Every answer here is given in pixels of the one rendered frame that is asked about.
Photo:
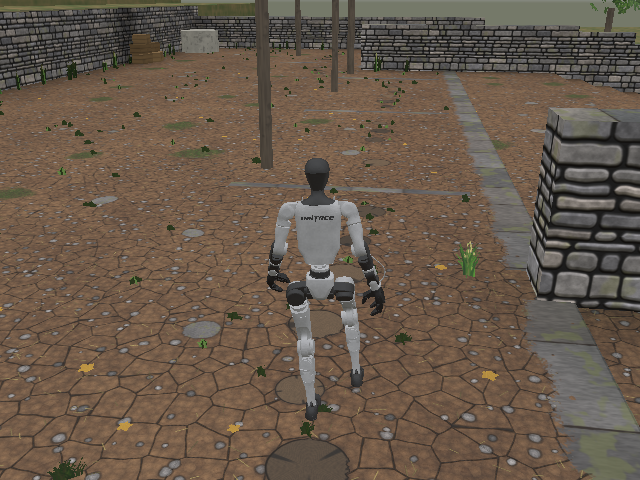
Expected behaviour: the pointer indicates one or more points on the robot torso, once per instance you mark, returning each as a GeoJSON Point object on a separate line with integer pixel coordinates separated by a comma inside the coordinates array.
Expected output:
{"type": "Point", "coordinates": [318, 234]}

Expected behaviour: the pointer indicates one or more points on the right robot hand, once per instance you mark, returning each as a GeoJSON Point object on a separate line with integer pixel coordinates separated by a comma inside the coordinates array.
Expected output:
{"type": "Point", "coordinates": [379, 300]}

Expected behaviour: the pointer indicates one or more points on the right robot upper arm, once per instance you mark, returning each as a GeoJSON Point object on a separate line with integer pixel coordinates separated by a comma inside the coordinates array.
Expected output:
{"type": "Point", "coordinates": [350, 211]}

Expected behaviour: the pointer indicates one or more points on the left robot upper arm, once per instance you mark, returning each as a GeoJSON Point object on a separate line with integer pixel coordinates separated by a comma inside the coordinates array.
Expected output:
{"type": "Point", "coordinates": [286, 212]}

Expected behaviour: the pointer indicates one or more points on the left robot forearm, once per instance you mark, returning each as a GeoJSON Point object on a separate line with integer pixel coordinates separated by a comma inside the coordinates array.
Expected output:
{"type": "Point", "coordinates": [274, 262]}

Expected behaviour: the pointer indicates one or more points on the left robot hand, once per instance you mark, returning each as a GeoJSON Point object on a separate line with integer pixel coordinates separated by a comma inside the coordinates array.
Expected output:
{"type": "Point", "coordinates": [280, 277]}

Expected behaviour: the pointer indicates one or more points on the right robot forearm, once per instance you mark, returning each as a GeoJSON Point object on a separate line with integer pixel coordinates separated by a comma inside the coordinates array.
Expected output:
{"type": "Point", "coordinates": [368, 269]}

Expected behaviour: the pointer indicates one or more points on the robot head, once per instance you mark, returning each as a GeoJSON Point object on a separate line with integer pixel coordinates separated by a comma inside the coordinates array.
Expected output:
{"type": "Point", "coordinates": [317, 174]}

